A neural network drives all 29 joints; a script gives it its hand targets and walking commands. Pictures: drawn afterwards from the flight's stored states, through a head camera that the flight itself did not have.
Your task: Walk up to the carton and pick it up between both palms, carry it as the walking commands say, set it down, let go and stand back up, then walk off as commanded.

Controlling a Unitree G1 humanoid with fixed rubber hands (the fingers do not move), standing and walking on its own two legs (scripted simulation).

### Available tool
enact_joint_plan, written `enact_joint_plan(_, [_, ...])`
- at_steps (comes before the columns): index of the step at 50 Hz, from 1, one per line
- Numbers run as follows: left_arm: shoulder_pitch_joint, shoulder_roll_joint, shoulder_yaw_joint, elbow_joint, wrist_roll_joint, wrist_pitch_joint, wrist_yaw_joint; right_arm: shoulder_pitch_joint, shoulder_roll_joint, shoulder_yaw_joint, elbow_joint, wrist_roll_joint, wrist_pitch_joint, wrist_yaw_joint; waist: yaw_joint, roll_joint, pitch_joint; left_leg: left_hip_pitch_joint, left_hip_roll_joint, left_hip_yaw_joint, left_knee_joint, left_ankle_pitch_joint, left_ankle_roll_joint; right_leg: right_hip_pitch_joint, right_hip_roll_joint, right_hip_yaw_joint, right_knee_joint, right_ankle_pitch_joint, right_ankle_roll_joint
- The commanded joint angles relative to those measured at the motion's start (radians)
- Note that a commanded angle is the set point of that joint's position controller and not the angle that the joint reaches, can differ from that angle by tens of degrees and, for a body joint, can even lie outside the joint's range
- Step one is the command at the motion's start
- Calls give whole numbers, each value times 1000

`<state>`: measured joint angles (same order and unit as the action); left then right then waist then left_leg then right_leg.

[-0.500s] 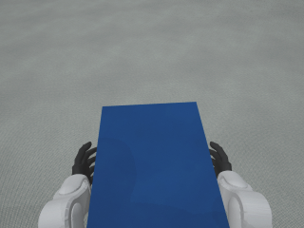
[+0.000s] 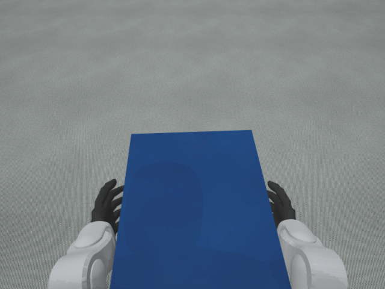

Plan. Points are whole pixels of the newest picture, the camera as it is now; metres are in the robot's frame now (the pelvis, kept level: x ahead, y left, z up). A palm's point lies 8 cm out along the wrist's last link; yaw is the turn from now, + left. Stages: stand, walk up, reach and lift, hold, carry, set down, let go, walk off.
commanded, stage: carry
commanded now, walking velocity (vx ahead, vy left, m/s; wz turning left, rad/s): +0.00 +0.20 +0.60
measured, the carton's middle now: (194, 225) +0.26 +0.00 +0.02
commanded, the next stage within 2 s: none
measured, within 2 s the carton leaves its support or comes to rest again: neither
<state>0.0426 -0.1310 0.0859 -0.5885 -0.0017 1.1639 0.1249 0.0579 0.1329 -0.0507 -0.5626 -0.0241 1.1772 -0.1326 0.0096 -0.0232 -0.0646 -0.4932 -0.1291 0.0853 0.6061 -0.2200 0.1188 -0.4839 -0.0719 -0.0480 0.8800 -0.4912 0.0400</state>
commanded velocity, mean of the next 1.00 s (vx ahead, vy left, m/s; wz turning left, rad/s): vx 0.00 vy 0.20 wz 0.60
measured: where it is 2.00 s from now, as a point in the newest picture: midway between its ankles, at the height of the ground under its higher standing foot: outside the picture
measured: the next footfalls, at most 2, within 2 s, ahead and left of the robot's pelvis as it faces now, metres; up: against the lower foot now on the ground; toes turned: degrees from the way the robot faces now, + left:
right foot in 0.04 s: +0.02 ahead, -0.10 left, +0.00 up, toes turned -4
left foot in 0.34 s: +0.01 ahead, +0.28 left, +0.00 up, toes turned +21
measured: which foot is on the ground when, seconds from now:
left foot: down 0.00-0.04, up 0.06-0.32, down 0.34-0.62, up 0.64-0.86, down 0.88-1.00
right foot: up 0.00-0.02, down 0.04-0.36, up 0.38-0.58, down 0.60-0.88, up 0.90-1.00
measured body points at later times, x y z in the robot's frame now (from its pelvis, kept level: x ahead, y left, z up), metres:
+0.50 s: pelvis -0.05 +0.14 +0.00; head -0.02 +0.16 +0.45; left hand +0.13 +0.38 +0.06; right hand +0.24 +0.08 +0.06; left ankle -0.03 +0.26 -0.72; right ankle -0.04 -0.01 -0.67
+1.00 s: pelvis -0.14 +0.26 +0.00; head -0.13 +0.28 +0.45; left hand -0.03 +0.55 +0.08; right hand +0.15 +0.29 +0.08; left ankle -0.16 +0.37 -0.72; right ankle -0.08 +0.11 -0.66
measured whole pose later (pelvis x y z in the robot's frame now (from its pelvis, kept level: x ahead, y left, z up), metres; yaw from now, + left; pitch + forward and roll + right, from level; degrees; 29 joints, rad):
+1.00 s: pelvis -0.14 +0.26 +0.00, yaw +36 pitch +4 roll +1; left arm 0.00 -0.13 0.12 -0.56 0.01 1.17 0.12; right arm -0.01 0.13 -0.05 -0.49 -0.03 1.18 -0.14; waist -0.01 -0.05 -0.05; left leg -0.47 -0.03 0.07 0.65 -0.25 0.04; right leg -0.54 -0.18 -0.05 1.10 -0.58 0.11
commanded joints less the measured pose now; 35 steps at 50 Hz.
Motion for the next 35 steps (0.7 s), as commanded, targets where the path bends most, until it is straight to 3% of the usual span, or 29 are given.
enact_joint_plan(1, [-399,-818,-740,-137,-283,-25,-141,-470,793,689,-200,282,-41,125,-2,125,-348,205,289,-294,-199,307,14,224,4,-24,-281,85,-25])
enact_joint_plan(2, [-390,-806,-729,-136,-281,-22,-146,-461,780,695,-197,278,-33,125,15,73,-351,69,238,-215,-137,248,-62,418,-62,-7,-467,188,-45])
enact_joint_plan(3, [-371,-791,-701,-114,-266,-29,-146,-477,779,725,-210,281,-26,128,25,-317,-332,-139,63,-47,127,-49,-162,537,-391,344,-566,457,-169])
enact_joint_plan(4, [-347,-828,-694,-83,-262,-30,-149,-517,794,741,-226,291,-25,135,15,-454,-253,-275,106,-30,465,-325,-156,455,-591,452,-553,769,-281])
enact_joint_plan(5, [-327,-828,-695,-90,-255,-30,-149,-520,803,741,-228,303,-31,133,0,-254,-227,-259,165,-110,560,-302,-149,428,-522,367,-515,805,-243])
enact_joint_plan(6, [-370,-827,-693,-113,-254,-40,-151,-553,817,750,-233,316,-37,135,-4,-113,-216,-245,186,-128,535,-241,-152,429,-461,263,-481,796,-194])
enact_joint_plan(7, [-397,-815,-696,-123,-257,-40,-149,-505,811,730,-196,310,-33,137,-10,-100,-209,-253,204,-125,487,-197,-165,450,-407,177,-440,822,-143])
enact_joint_plan(9, [-396,-801,-694,-164,-264,-45,-143,-494,832,735,-211,325,-39,137,-9,-159,-231,-189,165,-31,379,-185,-196,467,-343,41,-377,961,-101])
enact_joint_plan(11, [-335,-760,-675,-154,-248,-43,-133,-463,808,730,-209,325,-34,129,-5,-200,-259,-118,156,1,273,-177,-196,466,-347,-4,-361,1025,-81])
enact_joint_plan(12, [-328,-736,-672,-151,-242,-36,-129,-435,784,721,-195,313,-23,126,-8,-234,-253,-52,157,17,188,-177,-194,439,-344,-36,-357,1014,-67])
enact_joint_plan(13, [-323,-733,-673,-148,-233,-30,-126,-463,778,722,-216,317,-22,127,-1,-230,-256,-16,131,61,123,-165,-193,432,-348,-55,-363,983,-57])
enact_joint_plan(14, [-322,-722,-669,-158,-227,-31,-122,-456,775,723,-203,315,-14,128,0,-288,-250,17,143,58,62,-150,-184,431,-364,-68,-354,969,-47])
enact_joint_plan(15, [-307,-723,-666,-127,-225,-23,-121,-444,759,705,-192,300,-8,124,1,-308,-256,51,125,83,-5,-136,-182,433,-354,-87,-326,941,-32])
enact_joint_plan(16, [-341,-727,-681,-149,-229,-24,-115,-422,768,690,-161,293,-4,127,-14,-246,-291,162,119,93,-120,-48,-168,391,-338,-111,-247,887,-4])
enact_joint_plan(17, [-328,-712,-681,-144,-224,-17,-115,-400,765,685,-136,289,0,126,-21,-150,-314,289,111,91,-219,64,-154,314,-280,-140,-131,762,30])
enact_joint_plan(18, [-364,-708,-694,-152,-228,-10,-115,-409,754,668,-135,282,-2,124,-36,49,-316,447,255,-115,-220,402,-104,80,-220,-125,46,361,69])
enact_joint_plan(19, [-356,-723,-710,-144,-232,1,-120,-412,740,641,-124,273,-8,123,-33,373,-313,535,484,-433,-154,880,42,-190,-53,-162,207,-267,113])
enact_joint_plan(20, [-342,-750,-708,-115,-231,-6,-121,-430,751,661,-163,298,-13,130,-23,303,-327,529,444,-332,-86,974,71,-196,-67,-33,333,-278,86])
enact_joint_plan(22, [-421,-820,-765,-136,-284,-9,-136,-428,789,626,-142,267,-31,133,-25,244,-346,470,404,-250,-76,735,91,-200,-60,2,346,-161,67])
enact_joint_plan(24, [-499,-879,-799,-177,-323,-34,-149,-485,851,634,-173,273,-65,137,-16,217,-350,369,357,-214,-110,488,81,-118,-55,0,230,-27,45])
enact_joint_plan(27, [-502,-877,-796,-194,-335,-51,-153,-453,853,649,-179,266,-77,129,-17,195,-360,267,346,-277,-172,254,67,16,-33,0,48,14,5])
enact_joint_plan(29, [-451,-859,-776,-168,-318,-49,-152,-456,822,662,-200,268,-75,125,-6,210,-387,210,321,-280,-153,224,34,159,-21,4,-162,66,-24])
enact_joint_plan(30, [-434,-842,-750,-147,-301,-46,-154,-478,814,676,-192,270,-67,123,11,157,-387,112,265,-203,-106,196,-31,325,-29,-30,-376,168,-34])
enact_joint_plan(31, [-410,-816,-724,-121,-289,-46,-155,-468,790,686,-189,266,-60,123,24,-92,-327,-81,181,-124,63,11,-89,442,-231,178,-551,245,-80])
enact_joint_plan(32, [-391,-825,-705,-123,-280,-57,-158,-486,801,726,-220,278,-52,134,13,-466,-314,-217,76,-23,377,-307,-139,435,-543,472,-597,568,-235])
enact_joint_plan(33, [-368,-833,-711,-104,-272,-52,-156,-503,812,728,-222,286,-55,132,-5,-330,-275,-256,177,-115,504,-317,-143,435,-545,422,-560,647,-241])
enact_joint_plan(34, [-373,-841,-698,-118,-268,-60,-158,-536,827,749,-248,310,-60,135,-3,-206,-255,-240,189,-133,522,-274,-147,427,-487,324,-522,688,-213])
enact_joint_plan(35, [-381,-828,-688,-103,-257,-62,-158,-550,820,748,-243,317,-62,137,-9,-115,-255,-219,212,-140,483,-205,-154,439,-432,198,-472,751,-159])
